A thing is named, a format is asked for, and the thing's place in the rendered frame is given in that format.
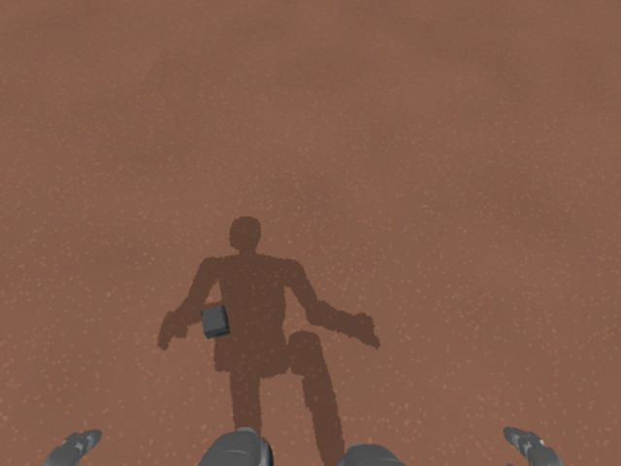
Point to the right robot hand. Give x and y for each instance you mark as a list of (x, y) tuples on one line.
[(532, 448)]

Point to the cube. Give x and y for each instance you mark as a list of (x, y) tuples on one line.
[(215, 322)]

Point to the left robot hand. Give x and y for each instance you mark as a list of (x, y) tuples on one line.
[(73, 448)]

